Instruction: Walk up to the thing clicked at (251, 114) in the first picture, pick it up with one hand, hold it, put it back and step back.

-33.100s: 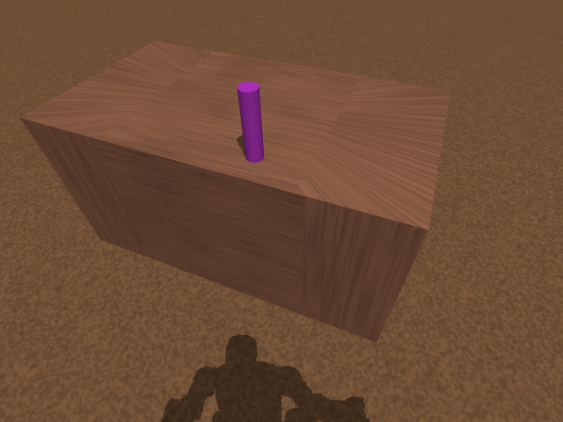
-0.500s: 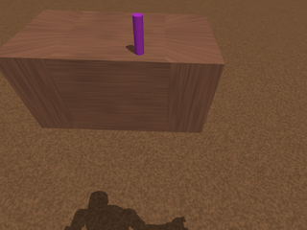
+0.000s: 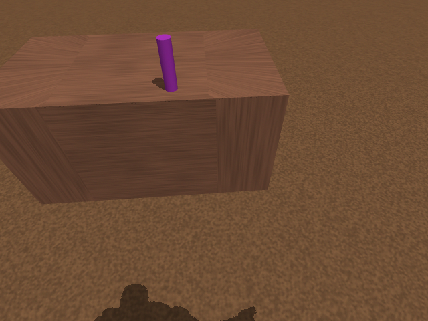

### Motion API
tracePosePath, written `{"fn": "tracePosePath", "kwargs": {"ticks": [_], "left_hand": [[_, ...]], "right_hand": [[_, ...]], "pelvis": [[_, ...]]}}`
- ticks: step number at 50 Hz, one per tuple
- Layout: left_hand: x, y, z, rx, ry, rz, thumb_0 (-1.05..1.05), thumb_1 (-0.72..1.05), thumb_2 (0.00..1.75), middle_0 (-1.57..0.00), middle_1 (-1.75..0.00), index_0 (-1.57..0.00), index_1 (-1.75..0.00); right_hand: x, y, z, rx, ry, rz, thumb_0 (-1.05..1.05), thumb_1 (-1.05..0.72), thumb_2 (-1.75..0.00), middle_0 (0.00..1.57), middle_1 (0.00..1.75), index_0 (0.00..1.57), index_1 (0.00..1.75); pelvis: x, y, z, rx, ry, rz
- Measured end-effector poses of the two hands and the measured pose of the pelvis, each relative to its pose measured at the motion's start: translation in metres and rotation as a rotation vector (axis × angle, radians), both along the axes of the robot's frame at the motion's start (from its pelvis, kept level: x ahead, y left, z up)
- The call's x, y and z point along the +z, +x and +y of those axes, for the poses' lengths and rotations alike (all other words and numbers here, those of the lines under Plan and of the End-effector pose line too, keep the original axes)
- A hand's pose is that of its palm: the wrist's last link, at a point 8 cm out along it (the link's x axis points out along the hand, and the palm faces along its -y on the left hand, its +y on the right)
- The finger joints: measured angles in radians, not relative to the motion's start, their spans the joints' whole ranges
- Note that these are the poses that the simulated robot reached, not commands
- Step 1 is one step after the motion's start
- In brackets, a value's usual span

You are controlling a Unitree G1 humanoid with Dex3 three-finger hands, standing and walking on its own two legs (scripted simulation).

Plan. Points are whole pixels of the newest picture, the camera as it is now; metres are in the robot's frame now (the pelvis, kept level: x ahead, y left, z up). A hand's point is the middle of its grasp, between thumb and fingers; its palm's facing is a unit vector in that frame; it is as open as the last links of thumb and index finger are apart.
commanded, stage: step back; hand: left
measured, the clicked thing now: (167, 64) +1.03 +0.22 -0.02
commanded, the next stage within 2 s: stand in 0.08 s
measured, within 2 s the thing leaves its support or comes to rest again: neither
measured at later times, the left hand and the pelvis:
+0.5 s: hand out of the picture +0.07 +0.26 -0.15, palm faces -0.03 -0.94 -0.33, open 7.4 cm; pelvis -0.01 +0.01 +0.01, yaw +1 degrees
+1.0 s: hand out of the picture +0.06 +0.27 -0.15, palm faces -0.01 -0.94 -0.34, open 7.4 cm; pelvis +0.00 +0.01 +0.01, yaw +1 degrees
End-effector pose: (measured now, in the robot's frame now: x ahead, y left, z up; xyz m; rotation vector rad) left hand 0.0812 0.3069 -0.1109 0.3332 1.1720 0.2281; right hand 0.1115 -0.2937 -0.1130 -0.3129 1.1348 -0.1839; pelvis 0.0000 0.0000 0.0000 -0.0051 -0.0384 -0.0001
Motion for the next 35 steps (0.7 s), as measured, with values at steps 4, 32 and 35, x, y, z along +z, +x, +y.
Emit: {"fn": "tracePosePath", "kwargs": {"ticks": [4,32,35], "left_hand": [[-0.001,0.005,-0.002,-0.012,-0.01,-0.002,0.0,0.91,0.9,-0.2,-0.3,-0.2,-0.3],[-0.001,-0.031,0.007,0.015,-0.034,0.095,0.0,0.91,0.9,-0.2,-0.3,-0.2,-0.3],[-0.001,-0.034,0.008,0.017,-0.031,0.097,0.0,0.91,0.9,-0.2,-0.3,-0.2,-0.3]], "right_hand": [[0.002,-0.01,-0.002,-0.017,-0.007,0.018,0.01,-0.9,-0.9,0.2,0.3,0.21,0.3],[0.002,-0.043,0.015,-0.022,0.012,0.099,0.01,-0.9,-0.9,0.2,0.3,0.21,0.3],[0.002,-0.039,0.016,-0.02,0.014,0.09,0.01,-0.9,-0.9,0.2,0.3,0.21,0.3]], "pelvis": [[0.002,-0.001,0.001,-0.007,-0.001,-0.002],[0.01,-0.005,0.015,0.012,0.002,0.001],[0.01,-0.004,0.015,0.013,0.001,0.0]]}}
